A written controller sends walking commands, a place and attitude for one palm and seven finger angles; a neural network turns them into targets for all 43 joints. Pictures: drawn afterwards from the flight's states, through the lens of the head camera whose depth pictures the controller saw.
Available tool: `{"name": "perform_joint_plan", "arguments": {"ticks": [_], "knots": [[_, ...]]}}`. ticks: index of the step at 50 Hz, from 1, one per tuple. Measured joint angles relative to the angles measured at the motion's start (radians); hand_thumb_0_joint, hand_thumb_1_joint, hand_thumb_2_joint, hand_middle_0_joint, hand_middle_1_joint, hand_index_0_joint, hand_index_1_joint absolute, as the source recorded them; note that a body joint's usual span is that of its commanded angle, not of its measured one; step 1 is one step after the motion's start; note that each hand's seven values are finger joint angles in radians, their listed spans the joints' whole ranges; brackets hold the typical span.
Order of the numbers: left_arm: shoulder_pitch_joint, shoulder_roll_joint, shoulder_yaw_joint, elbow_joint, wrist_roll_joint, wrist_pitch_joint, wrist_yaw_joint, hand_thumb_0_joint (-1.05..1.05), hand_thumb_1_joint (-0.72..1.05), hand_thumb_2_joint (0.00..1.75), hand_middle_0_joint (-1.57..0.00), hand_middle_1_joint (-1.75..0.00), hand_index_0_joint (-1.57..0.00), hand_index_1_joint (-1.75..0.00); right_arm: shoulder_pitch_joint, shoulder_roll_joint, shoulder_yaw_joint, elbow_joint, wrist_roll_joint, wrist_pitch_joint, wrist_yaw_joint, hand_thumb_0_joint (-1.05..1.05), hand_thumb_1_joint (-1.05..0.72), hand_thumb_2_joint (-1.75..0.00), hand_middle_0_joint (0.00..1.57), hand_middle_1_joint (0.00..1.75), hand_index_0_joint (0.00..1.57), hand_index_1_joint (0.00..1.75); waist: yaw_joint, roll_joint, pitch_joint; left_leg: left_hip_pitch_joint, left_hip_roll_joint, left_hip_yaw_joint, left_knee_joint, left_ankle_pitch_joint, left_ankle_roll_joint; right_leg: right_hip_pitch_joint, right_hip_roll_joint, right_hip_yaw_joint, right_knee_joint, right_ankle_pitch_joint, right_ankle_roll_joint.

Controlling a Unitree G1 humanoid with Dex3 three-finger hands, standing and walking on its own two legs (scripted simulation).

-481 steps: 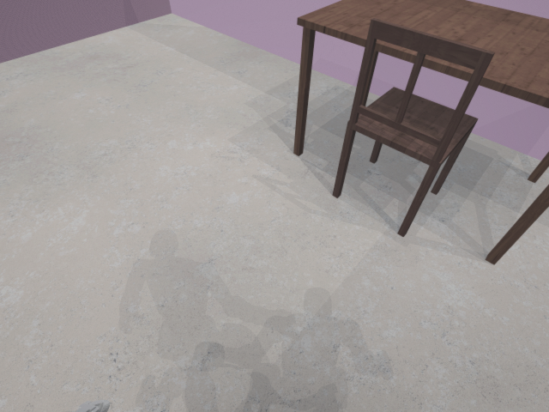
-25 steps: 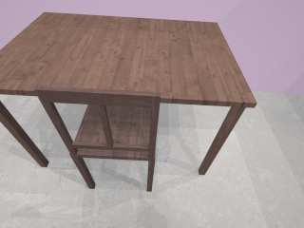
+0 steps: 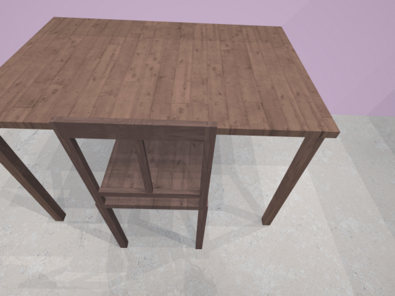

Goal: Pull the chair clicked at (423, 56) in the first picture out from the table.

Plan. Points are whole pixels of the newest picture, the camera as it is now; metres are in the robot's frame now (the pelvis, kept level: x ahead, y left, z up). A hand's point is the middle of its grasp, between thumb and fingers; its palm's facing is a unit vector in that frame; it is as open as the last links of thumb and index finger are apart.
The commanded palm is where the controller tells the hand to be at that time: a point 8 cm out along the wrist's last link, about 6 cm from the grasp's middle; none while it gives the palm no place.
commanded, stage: look again from close up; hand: left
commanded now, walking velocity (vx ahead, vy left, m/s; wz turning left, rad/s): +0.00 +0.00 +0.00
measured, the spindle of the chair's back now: (144, 167) +0.47 +0.19 -0.10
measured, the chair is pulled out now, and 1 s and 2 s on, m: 0.00 0.00 0.00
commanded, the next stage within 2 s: raise the hand toward the chair's back in 0.48 s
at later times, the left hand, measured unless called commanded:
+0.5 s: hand out of the picture +0.00 +0.17 -0.18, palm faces +0.02 -0.99 -0.16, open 7.4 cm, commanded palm none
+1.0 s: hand (138, 264) +0.20 +0.14 -0.06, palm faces +0.02 -1.00 -0.02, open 9.1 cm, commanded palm +0.14 +0.22 -0.06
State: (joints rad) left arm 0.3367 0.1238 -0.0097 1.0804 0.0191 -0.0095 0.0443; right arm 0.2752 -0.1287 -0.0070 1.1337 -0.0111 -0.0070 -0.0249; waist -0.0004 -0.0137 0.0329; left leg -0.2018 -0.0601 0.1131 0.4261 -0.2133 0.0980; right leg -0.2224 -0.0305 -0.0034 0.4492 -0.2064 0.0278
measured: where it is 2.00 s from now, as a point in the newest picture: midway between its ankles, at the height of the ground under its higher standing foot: outside the picture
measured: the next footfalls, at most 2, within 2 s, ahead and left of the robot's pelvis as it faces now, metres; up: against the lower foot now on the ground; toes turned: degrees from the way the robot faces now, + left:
none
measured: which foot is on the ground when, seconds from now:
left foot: down 0.00-1.00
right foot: down 0.00-1.00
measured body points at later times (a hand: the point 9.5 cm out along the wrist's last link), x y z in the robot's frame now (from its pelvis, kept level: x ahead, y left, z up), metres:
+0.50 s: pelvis +0.02 +0.01 +0.00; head +0.03 +0.02 +0.45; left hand +0.00 +0.22 -0.16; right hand +0.01 -0.20 -0.16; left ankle +0.02 +0.05 -0.74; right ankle +0.02 -0.14 -0.74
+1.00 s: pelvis +0.02 -0.04 -0.09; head +0.05 -0.03 +0.36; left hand +0.19 +0.19 -0.06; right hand +0.25 -0.29 -0.12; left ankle +0.02 +0.05 -0.74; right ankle +0.05 -0.08 -0.74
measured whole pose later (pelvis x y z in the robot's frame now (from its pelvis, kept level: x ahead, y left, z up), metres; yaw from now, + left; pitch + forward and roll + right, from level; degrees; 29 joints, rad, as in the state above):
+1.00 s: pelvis +0.02 -0.04 -0.09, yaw +4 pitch +14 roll +3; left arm 0.47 0.19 0.11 0.09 -0.21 -0.48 -0.28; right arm 0.18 -0.30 -0.07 0.52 0.01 -0.27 0.03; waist -0.01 -0.08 -0.20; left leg -0.82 -0.07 0.07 1.12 -0.55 0.06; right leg -0.88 0.08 -0.04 1.15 -0.51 -0.12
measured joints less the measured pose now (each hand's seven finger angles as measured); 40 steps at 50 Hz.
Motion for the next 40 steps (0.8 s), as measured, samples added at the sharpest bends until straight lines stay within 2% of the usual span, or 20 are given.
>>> {"name": "perform_joint_plan", "arguments": {"ticks": [29, 30, 31, 32, 34, 36, 38, 40], "knots": [[-0.015, -0.008, 0.006, 0.032, -0.003, 0.006, 0.003, 0.01, 0.91, 0.90, -0.20, -0.30, -0.20, -0.30, 0.010, 0.009, 0.008, 0.018, 0.002, -0.012, -0.010, 0.01, -0.91, -0.90, 0.20, 0.30, 0.20, 0.30, -0.003, 0.002, 0.005, 0.061, -0.025, 0.015, -0.054, -0.009, 0.017, 0.039, -0.021, 0.021, -0.015, -0.023, 0.021], [-0.015, -0.001, -0.003, 0.025, -0.006, 0.011, -0.001, 0.01, 0.91, 0.90, -0.20, -0.30, -0.20, -0.30, 0.016, 0.010, 0.011, 0.001, 0.000, -0.004, -0.007, 0.01, -0.91, -0.90, 0.20, 0.30, 0.20, 0.30, -0.004, -0.003, 0.005, 0.061, -0.030, 0.017, -0.059, -0.008, 0.016, 0.025, -0.024, 0.020, 0.011, -0.042, 0.004], [0.031, 0.013, 0.001, -0.125, -0.035, 0.085, 0.006, 0.02, 0.92, 0.90, -0.20, -0.30, -0.21, -0.30, 0.040, 0.010, 0.024, -0.053, 0.009, -0.011, -0.011, 0.01, -0.91, -0.90, 0.20, 0.30, 0.20, 0.30, -0.016, -0.016, 0.001, 0.052, -0.040, 0.013, -0.062, -0.004, 0.012, -0.002, -0.025, 0.027, 0.061, -0.053, -0.008], [0.087, 0.042, 0.006, -0.309, -0.053, 0.138, 0.028, 0.03, 0.94, 0.90, -0.20, -0.30, -0.21, -0.30, 0.077, 0.007, 0.034, -0.107, 0.018, -0.055, -0.023, 0.02, -0.92, -0.90, 0.20, 0.30, 0.21, 0.30, -0.019, -0.032, -0.006, 0.049, -0.053, 0.007, -0.073, 0.003, 0.002, -0.031, -0.020, 0.037, 0.122, -0.090, -0.021], [0.137, 0.093, 0.008, -0.564, -0.087, 0.112, 0.065, 0.05, 0.95, 0.90, -0.20, -0.30, -0.21, -0.30, 0.129, -0.017, 0.041, -0.175, 0.032, -0.164, -0.031, 0.02, -0.92, -0.90, 0.20, 0.30, 0.21, 0.30, -0.017, -0.042, -0.025, 0.038, -0.070, -0.009, -0.093, 0.019, -0.017, -0.084, -0.001, 0.042, 0.207, -0.139, -0.039], [0.133, 0.114, 0.011, -0.752, -0.115, 0.086, 0.085, 0.06, 0.94, 0.89, -0.20, -0.29, -0.20, -0.29, 0.136, -0.061, 0.040, -0.228, 0.041, -0.235, -0.026, 0.02, -0.92, -0.90, 0.20, 0.30, 0.21, 0.30, -0.031, -0.031, -0.039, -0.007, -0.081, -0.029, -0.054, 0.013, -0.012, -0.128, 0.015, 0.016, 0.220, -0.155, -0.046], [0.093, 0.114, 0.020, -0.889, -0.135, 0.022, 0.077, 0.05, 0.91, 0.88, -0.19, -0.29, -0.20, -0.29, 0.120, -0.108, 0.025, -0.286, 0.033, -0.293, -0.018, 0.02, -0.92, -0.90, 0.21, 0.30, 0.21, 0.30, -0.049, -0.025, -0.052, -0.092, -0.094, -0.036, 0.052, -0.027, -0.002, -0.178, 0.025, -0.002, 0.204, -0.139, -0.053], [0.035, 0.082, 0.032, -0.950, -0.150, -0.073, 0.039, 0.04, 0.87, 0.86, -0.19, -0.28, -0.19, -0.28, 0.089, -0.155, -0.003, -0.338, 0.018, -0.325, -0.003, 0.02, -0.92, -0.90, 0.20, 0.30, 0.21, 0.30, -0.064, 0.002, -0.088, -0.199, -0.086, -0.045, 0.184, -0.085, -0.004, -0.260, 0.035, -0.014, 0.275, -0.111, -0.081]]}}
